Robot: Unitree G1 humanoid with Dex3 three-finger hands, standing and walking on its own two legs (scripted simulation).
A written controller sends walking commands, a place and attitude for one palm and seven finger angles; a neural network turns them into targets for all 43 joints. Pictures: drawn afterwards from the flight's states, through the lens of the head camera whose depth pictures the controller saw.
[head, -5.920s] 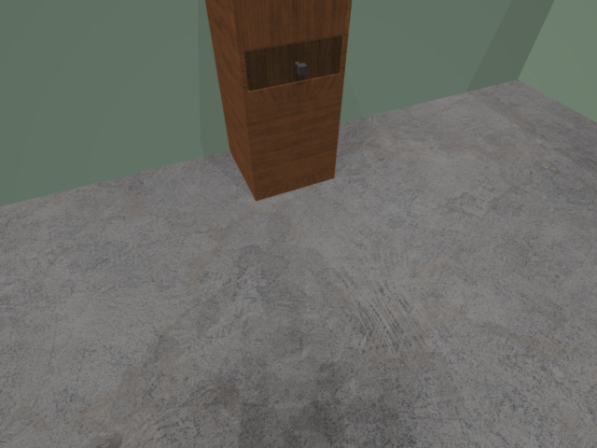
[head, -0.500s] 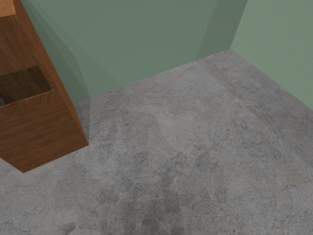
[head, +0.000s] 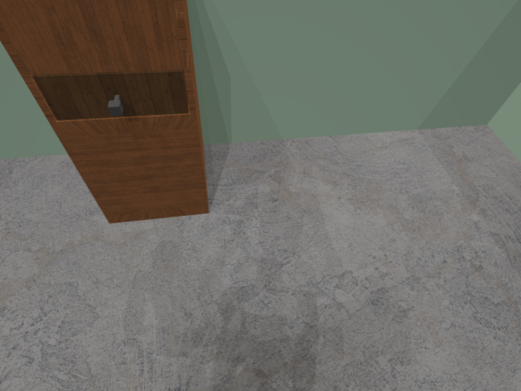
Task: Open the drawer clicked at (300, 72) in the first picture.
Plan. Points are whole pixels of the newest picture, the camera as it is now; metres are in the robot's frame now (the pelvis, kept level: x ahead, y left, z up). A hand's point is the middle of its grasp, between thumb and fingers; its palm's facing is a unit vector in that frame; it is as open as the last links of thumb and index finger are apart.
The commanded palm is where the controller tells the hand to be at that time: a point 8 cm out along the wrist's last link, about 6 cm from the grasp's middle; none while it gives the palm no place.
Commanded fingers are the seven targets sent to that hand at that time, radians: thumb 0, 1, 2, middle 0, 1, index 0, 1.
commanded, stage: turn to face it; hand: left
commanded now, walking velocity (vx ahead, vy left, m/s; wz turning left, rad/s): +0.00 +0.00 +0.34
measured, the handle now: (116, 104) +0.81 +0.46 -0.11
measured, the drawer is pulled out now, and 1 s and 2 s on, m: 0.00 0.00 0.00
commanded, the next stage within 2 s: take the last steps up to it in 0.38 s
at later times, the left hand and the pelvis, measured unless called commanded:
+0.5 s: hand out of the picture +0.02 +0.16 -0.13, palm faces +0.17 -0.95 -0.28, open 7.3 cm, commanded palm none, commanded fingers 0.00 0.90 0.90 -0.20 -0.30 -0.20 -0.30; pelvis -0.02 -0.04 +0.01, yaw +9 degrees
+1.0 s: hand out of the picture -0.16 +0.15 -0.15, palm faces +0.39 -0.91 -0.17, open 7.3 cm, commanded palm none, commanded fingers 0.00 0.90 0.90 -0.20 -0.30 -0.20 -0.30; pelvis +0.00 +0.03 +0.01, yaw +15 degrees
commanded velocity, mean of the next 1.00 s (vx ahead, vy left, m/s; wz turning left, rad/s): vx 0.16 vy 0.03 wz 0.16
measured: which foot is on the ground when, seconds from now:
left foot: down 0.00-0.42, up 0.44-0.98, down 1.00-1.00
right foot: up 0.00-0.40, down 0.42-1.00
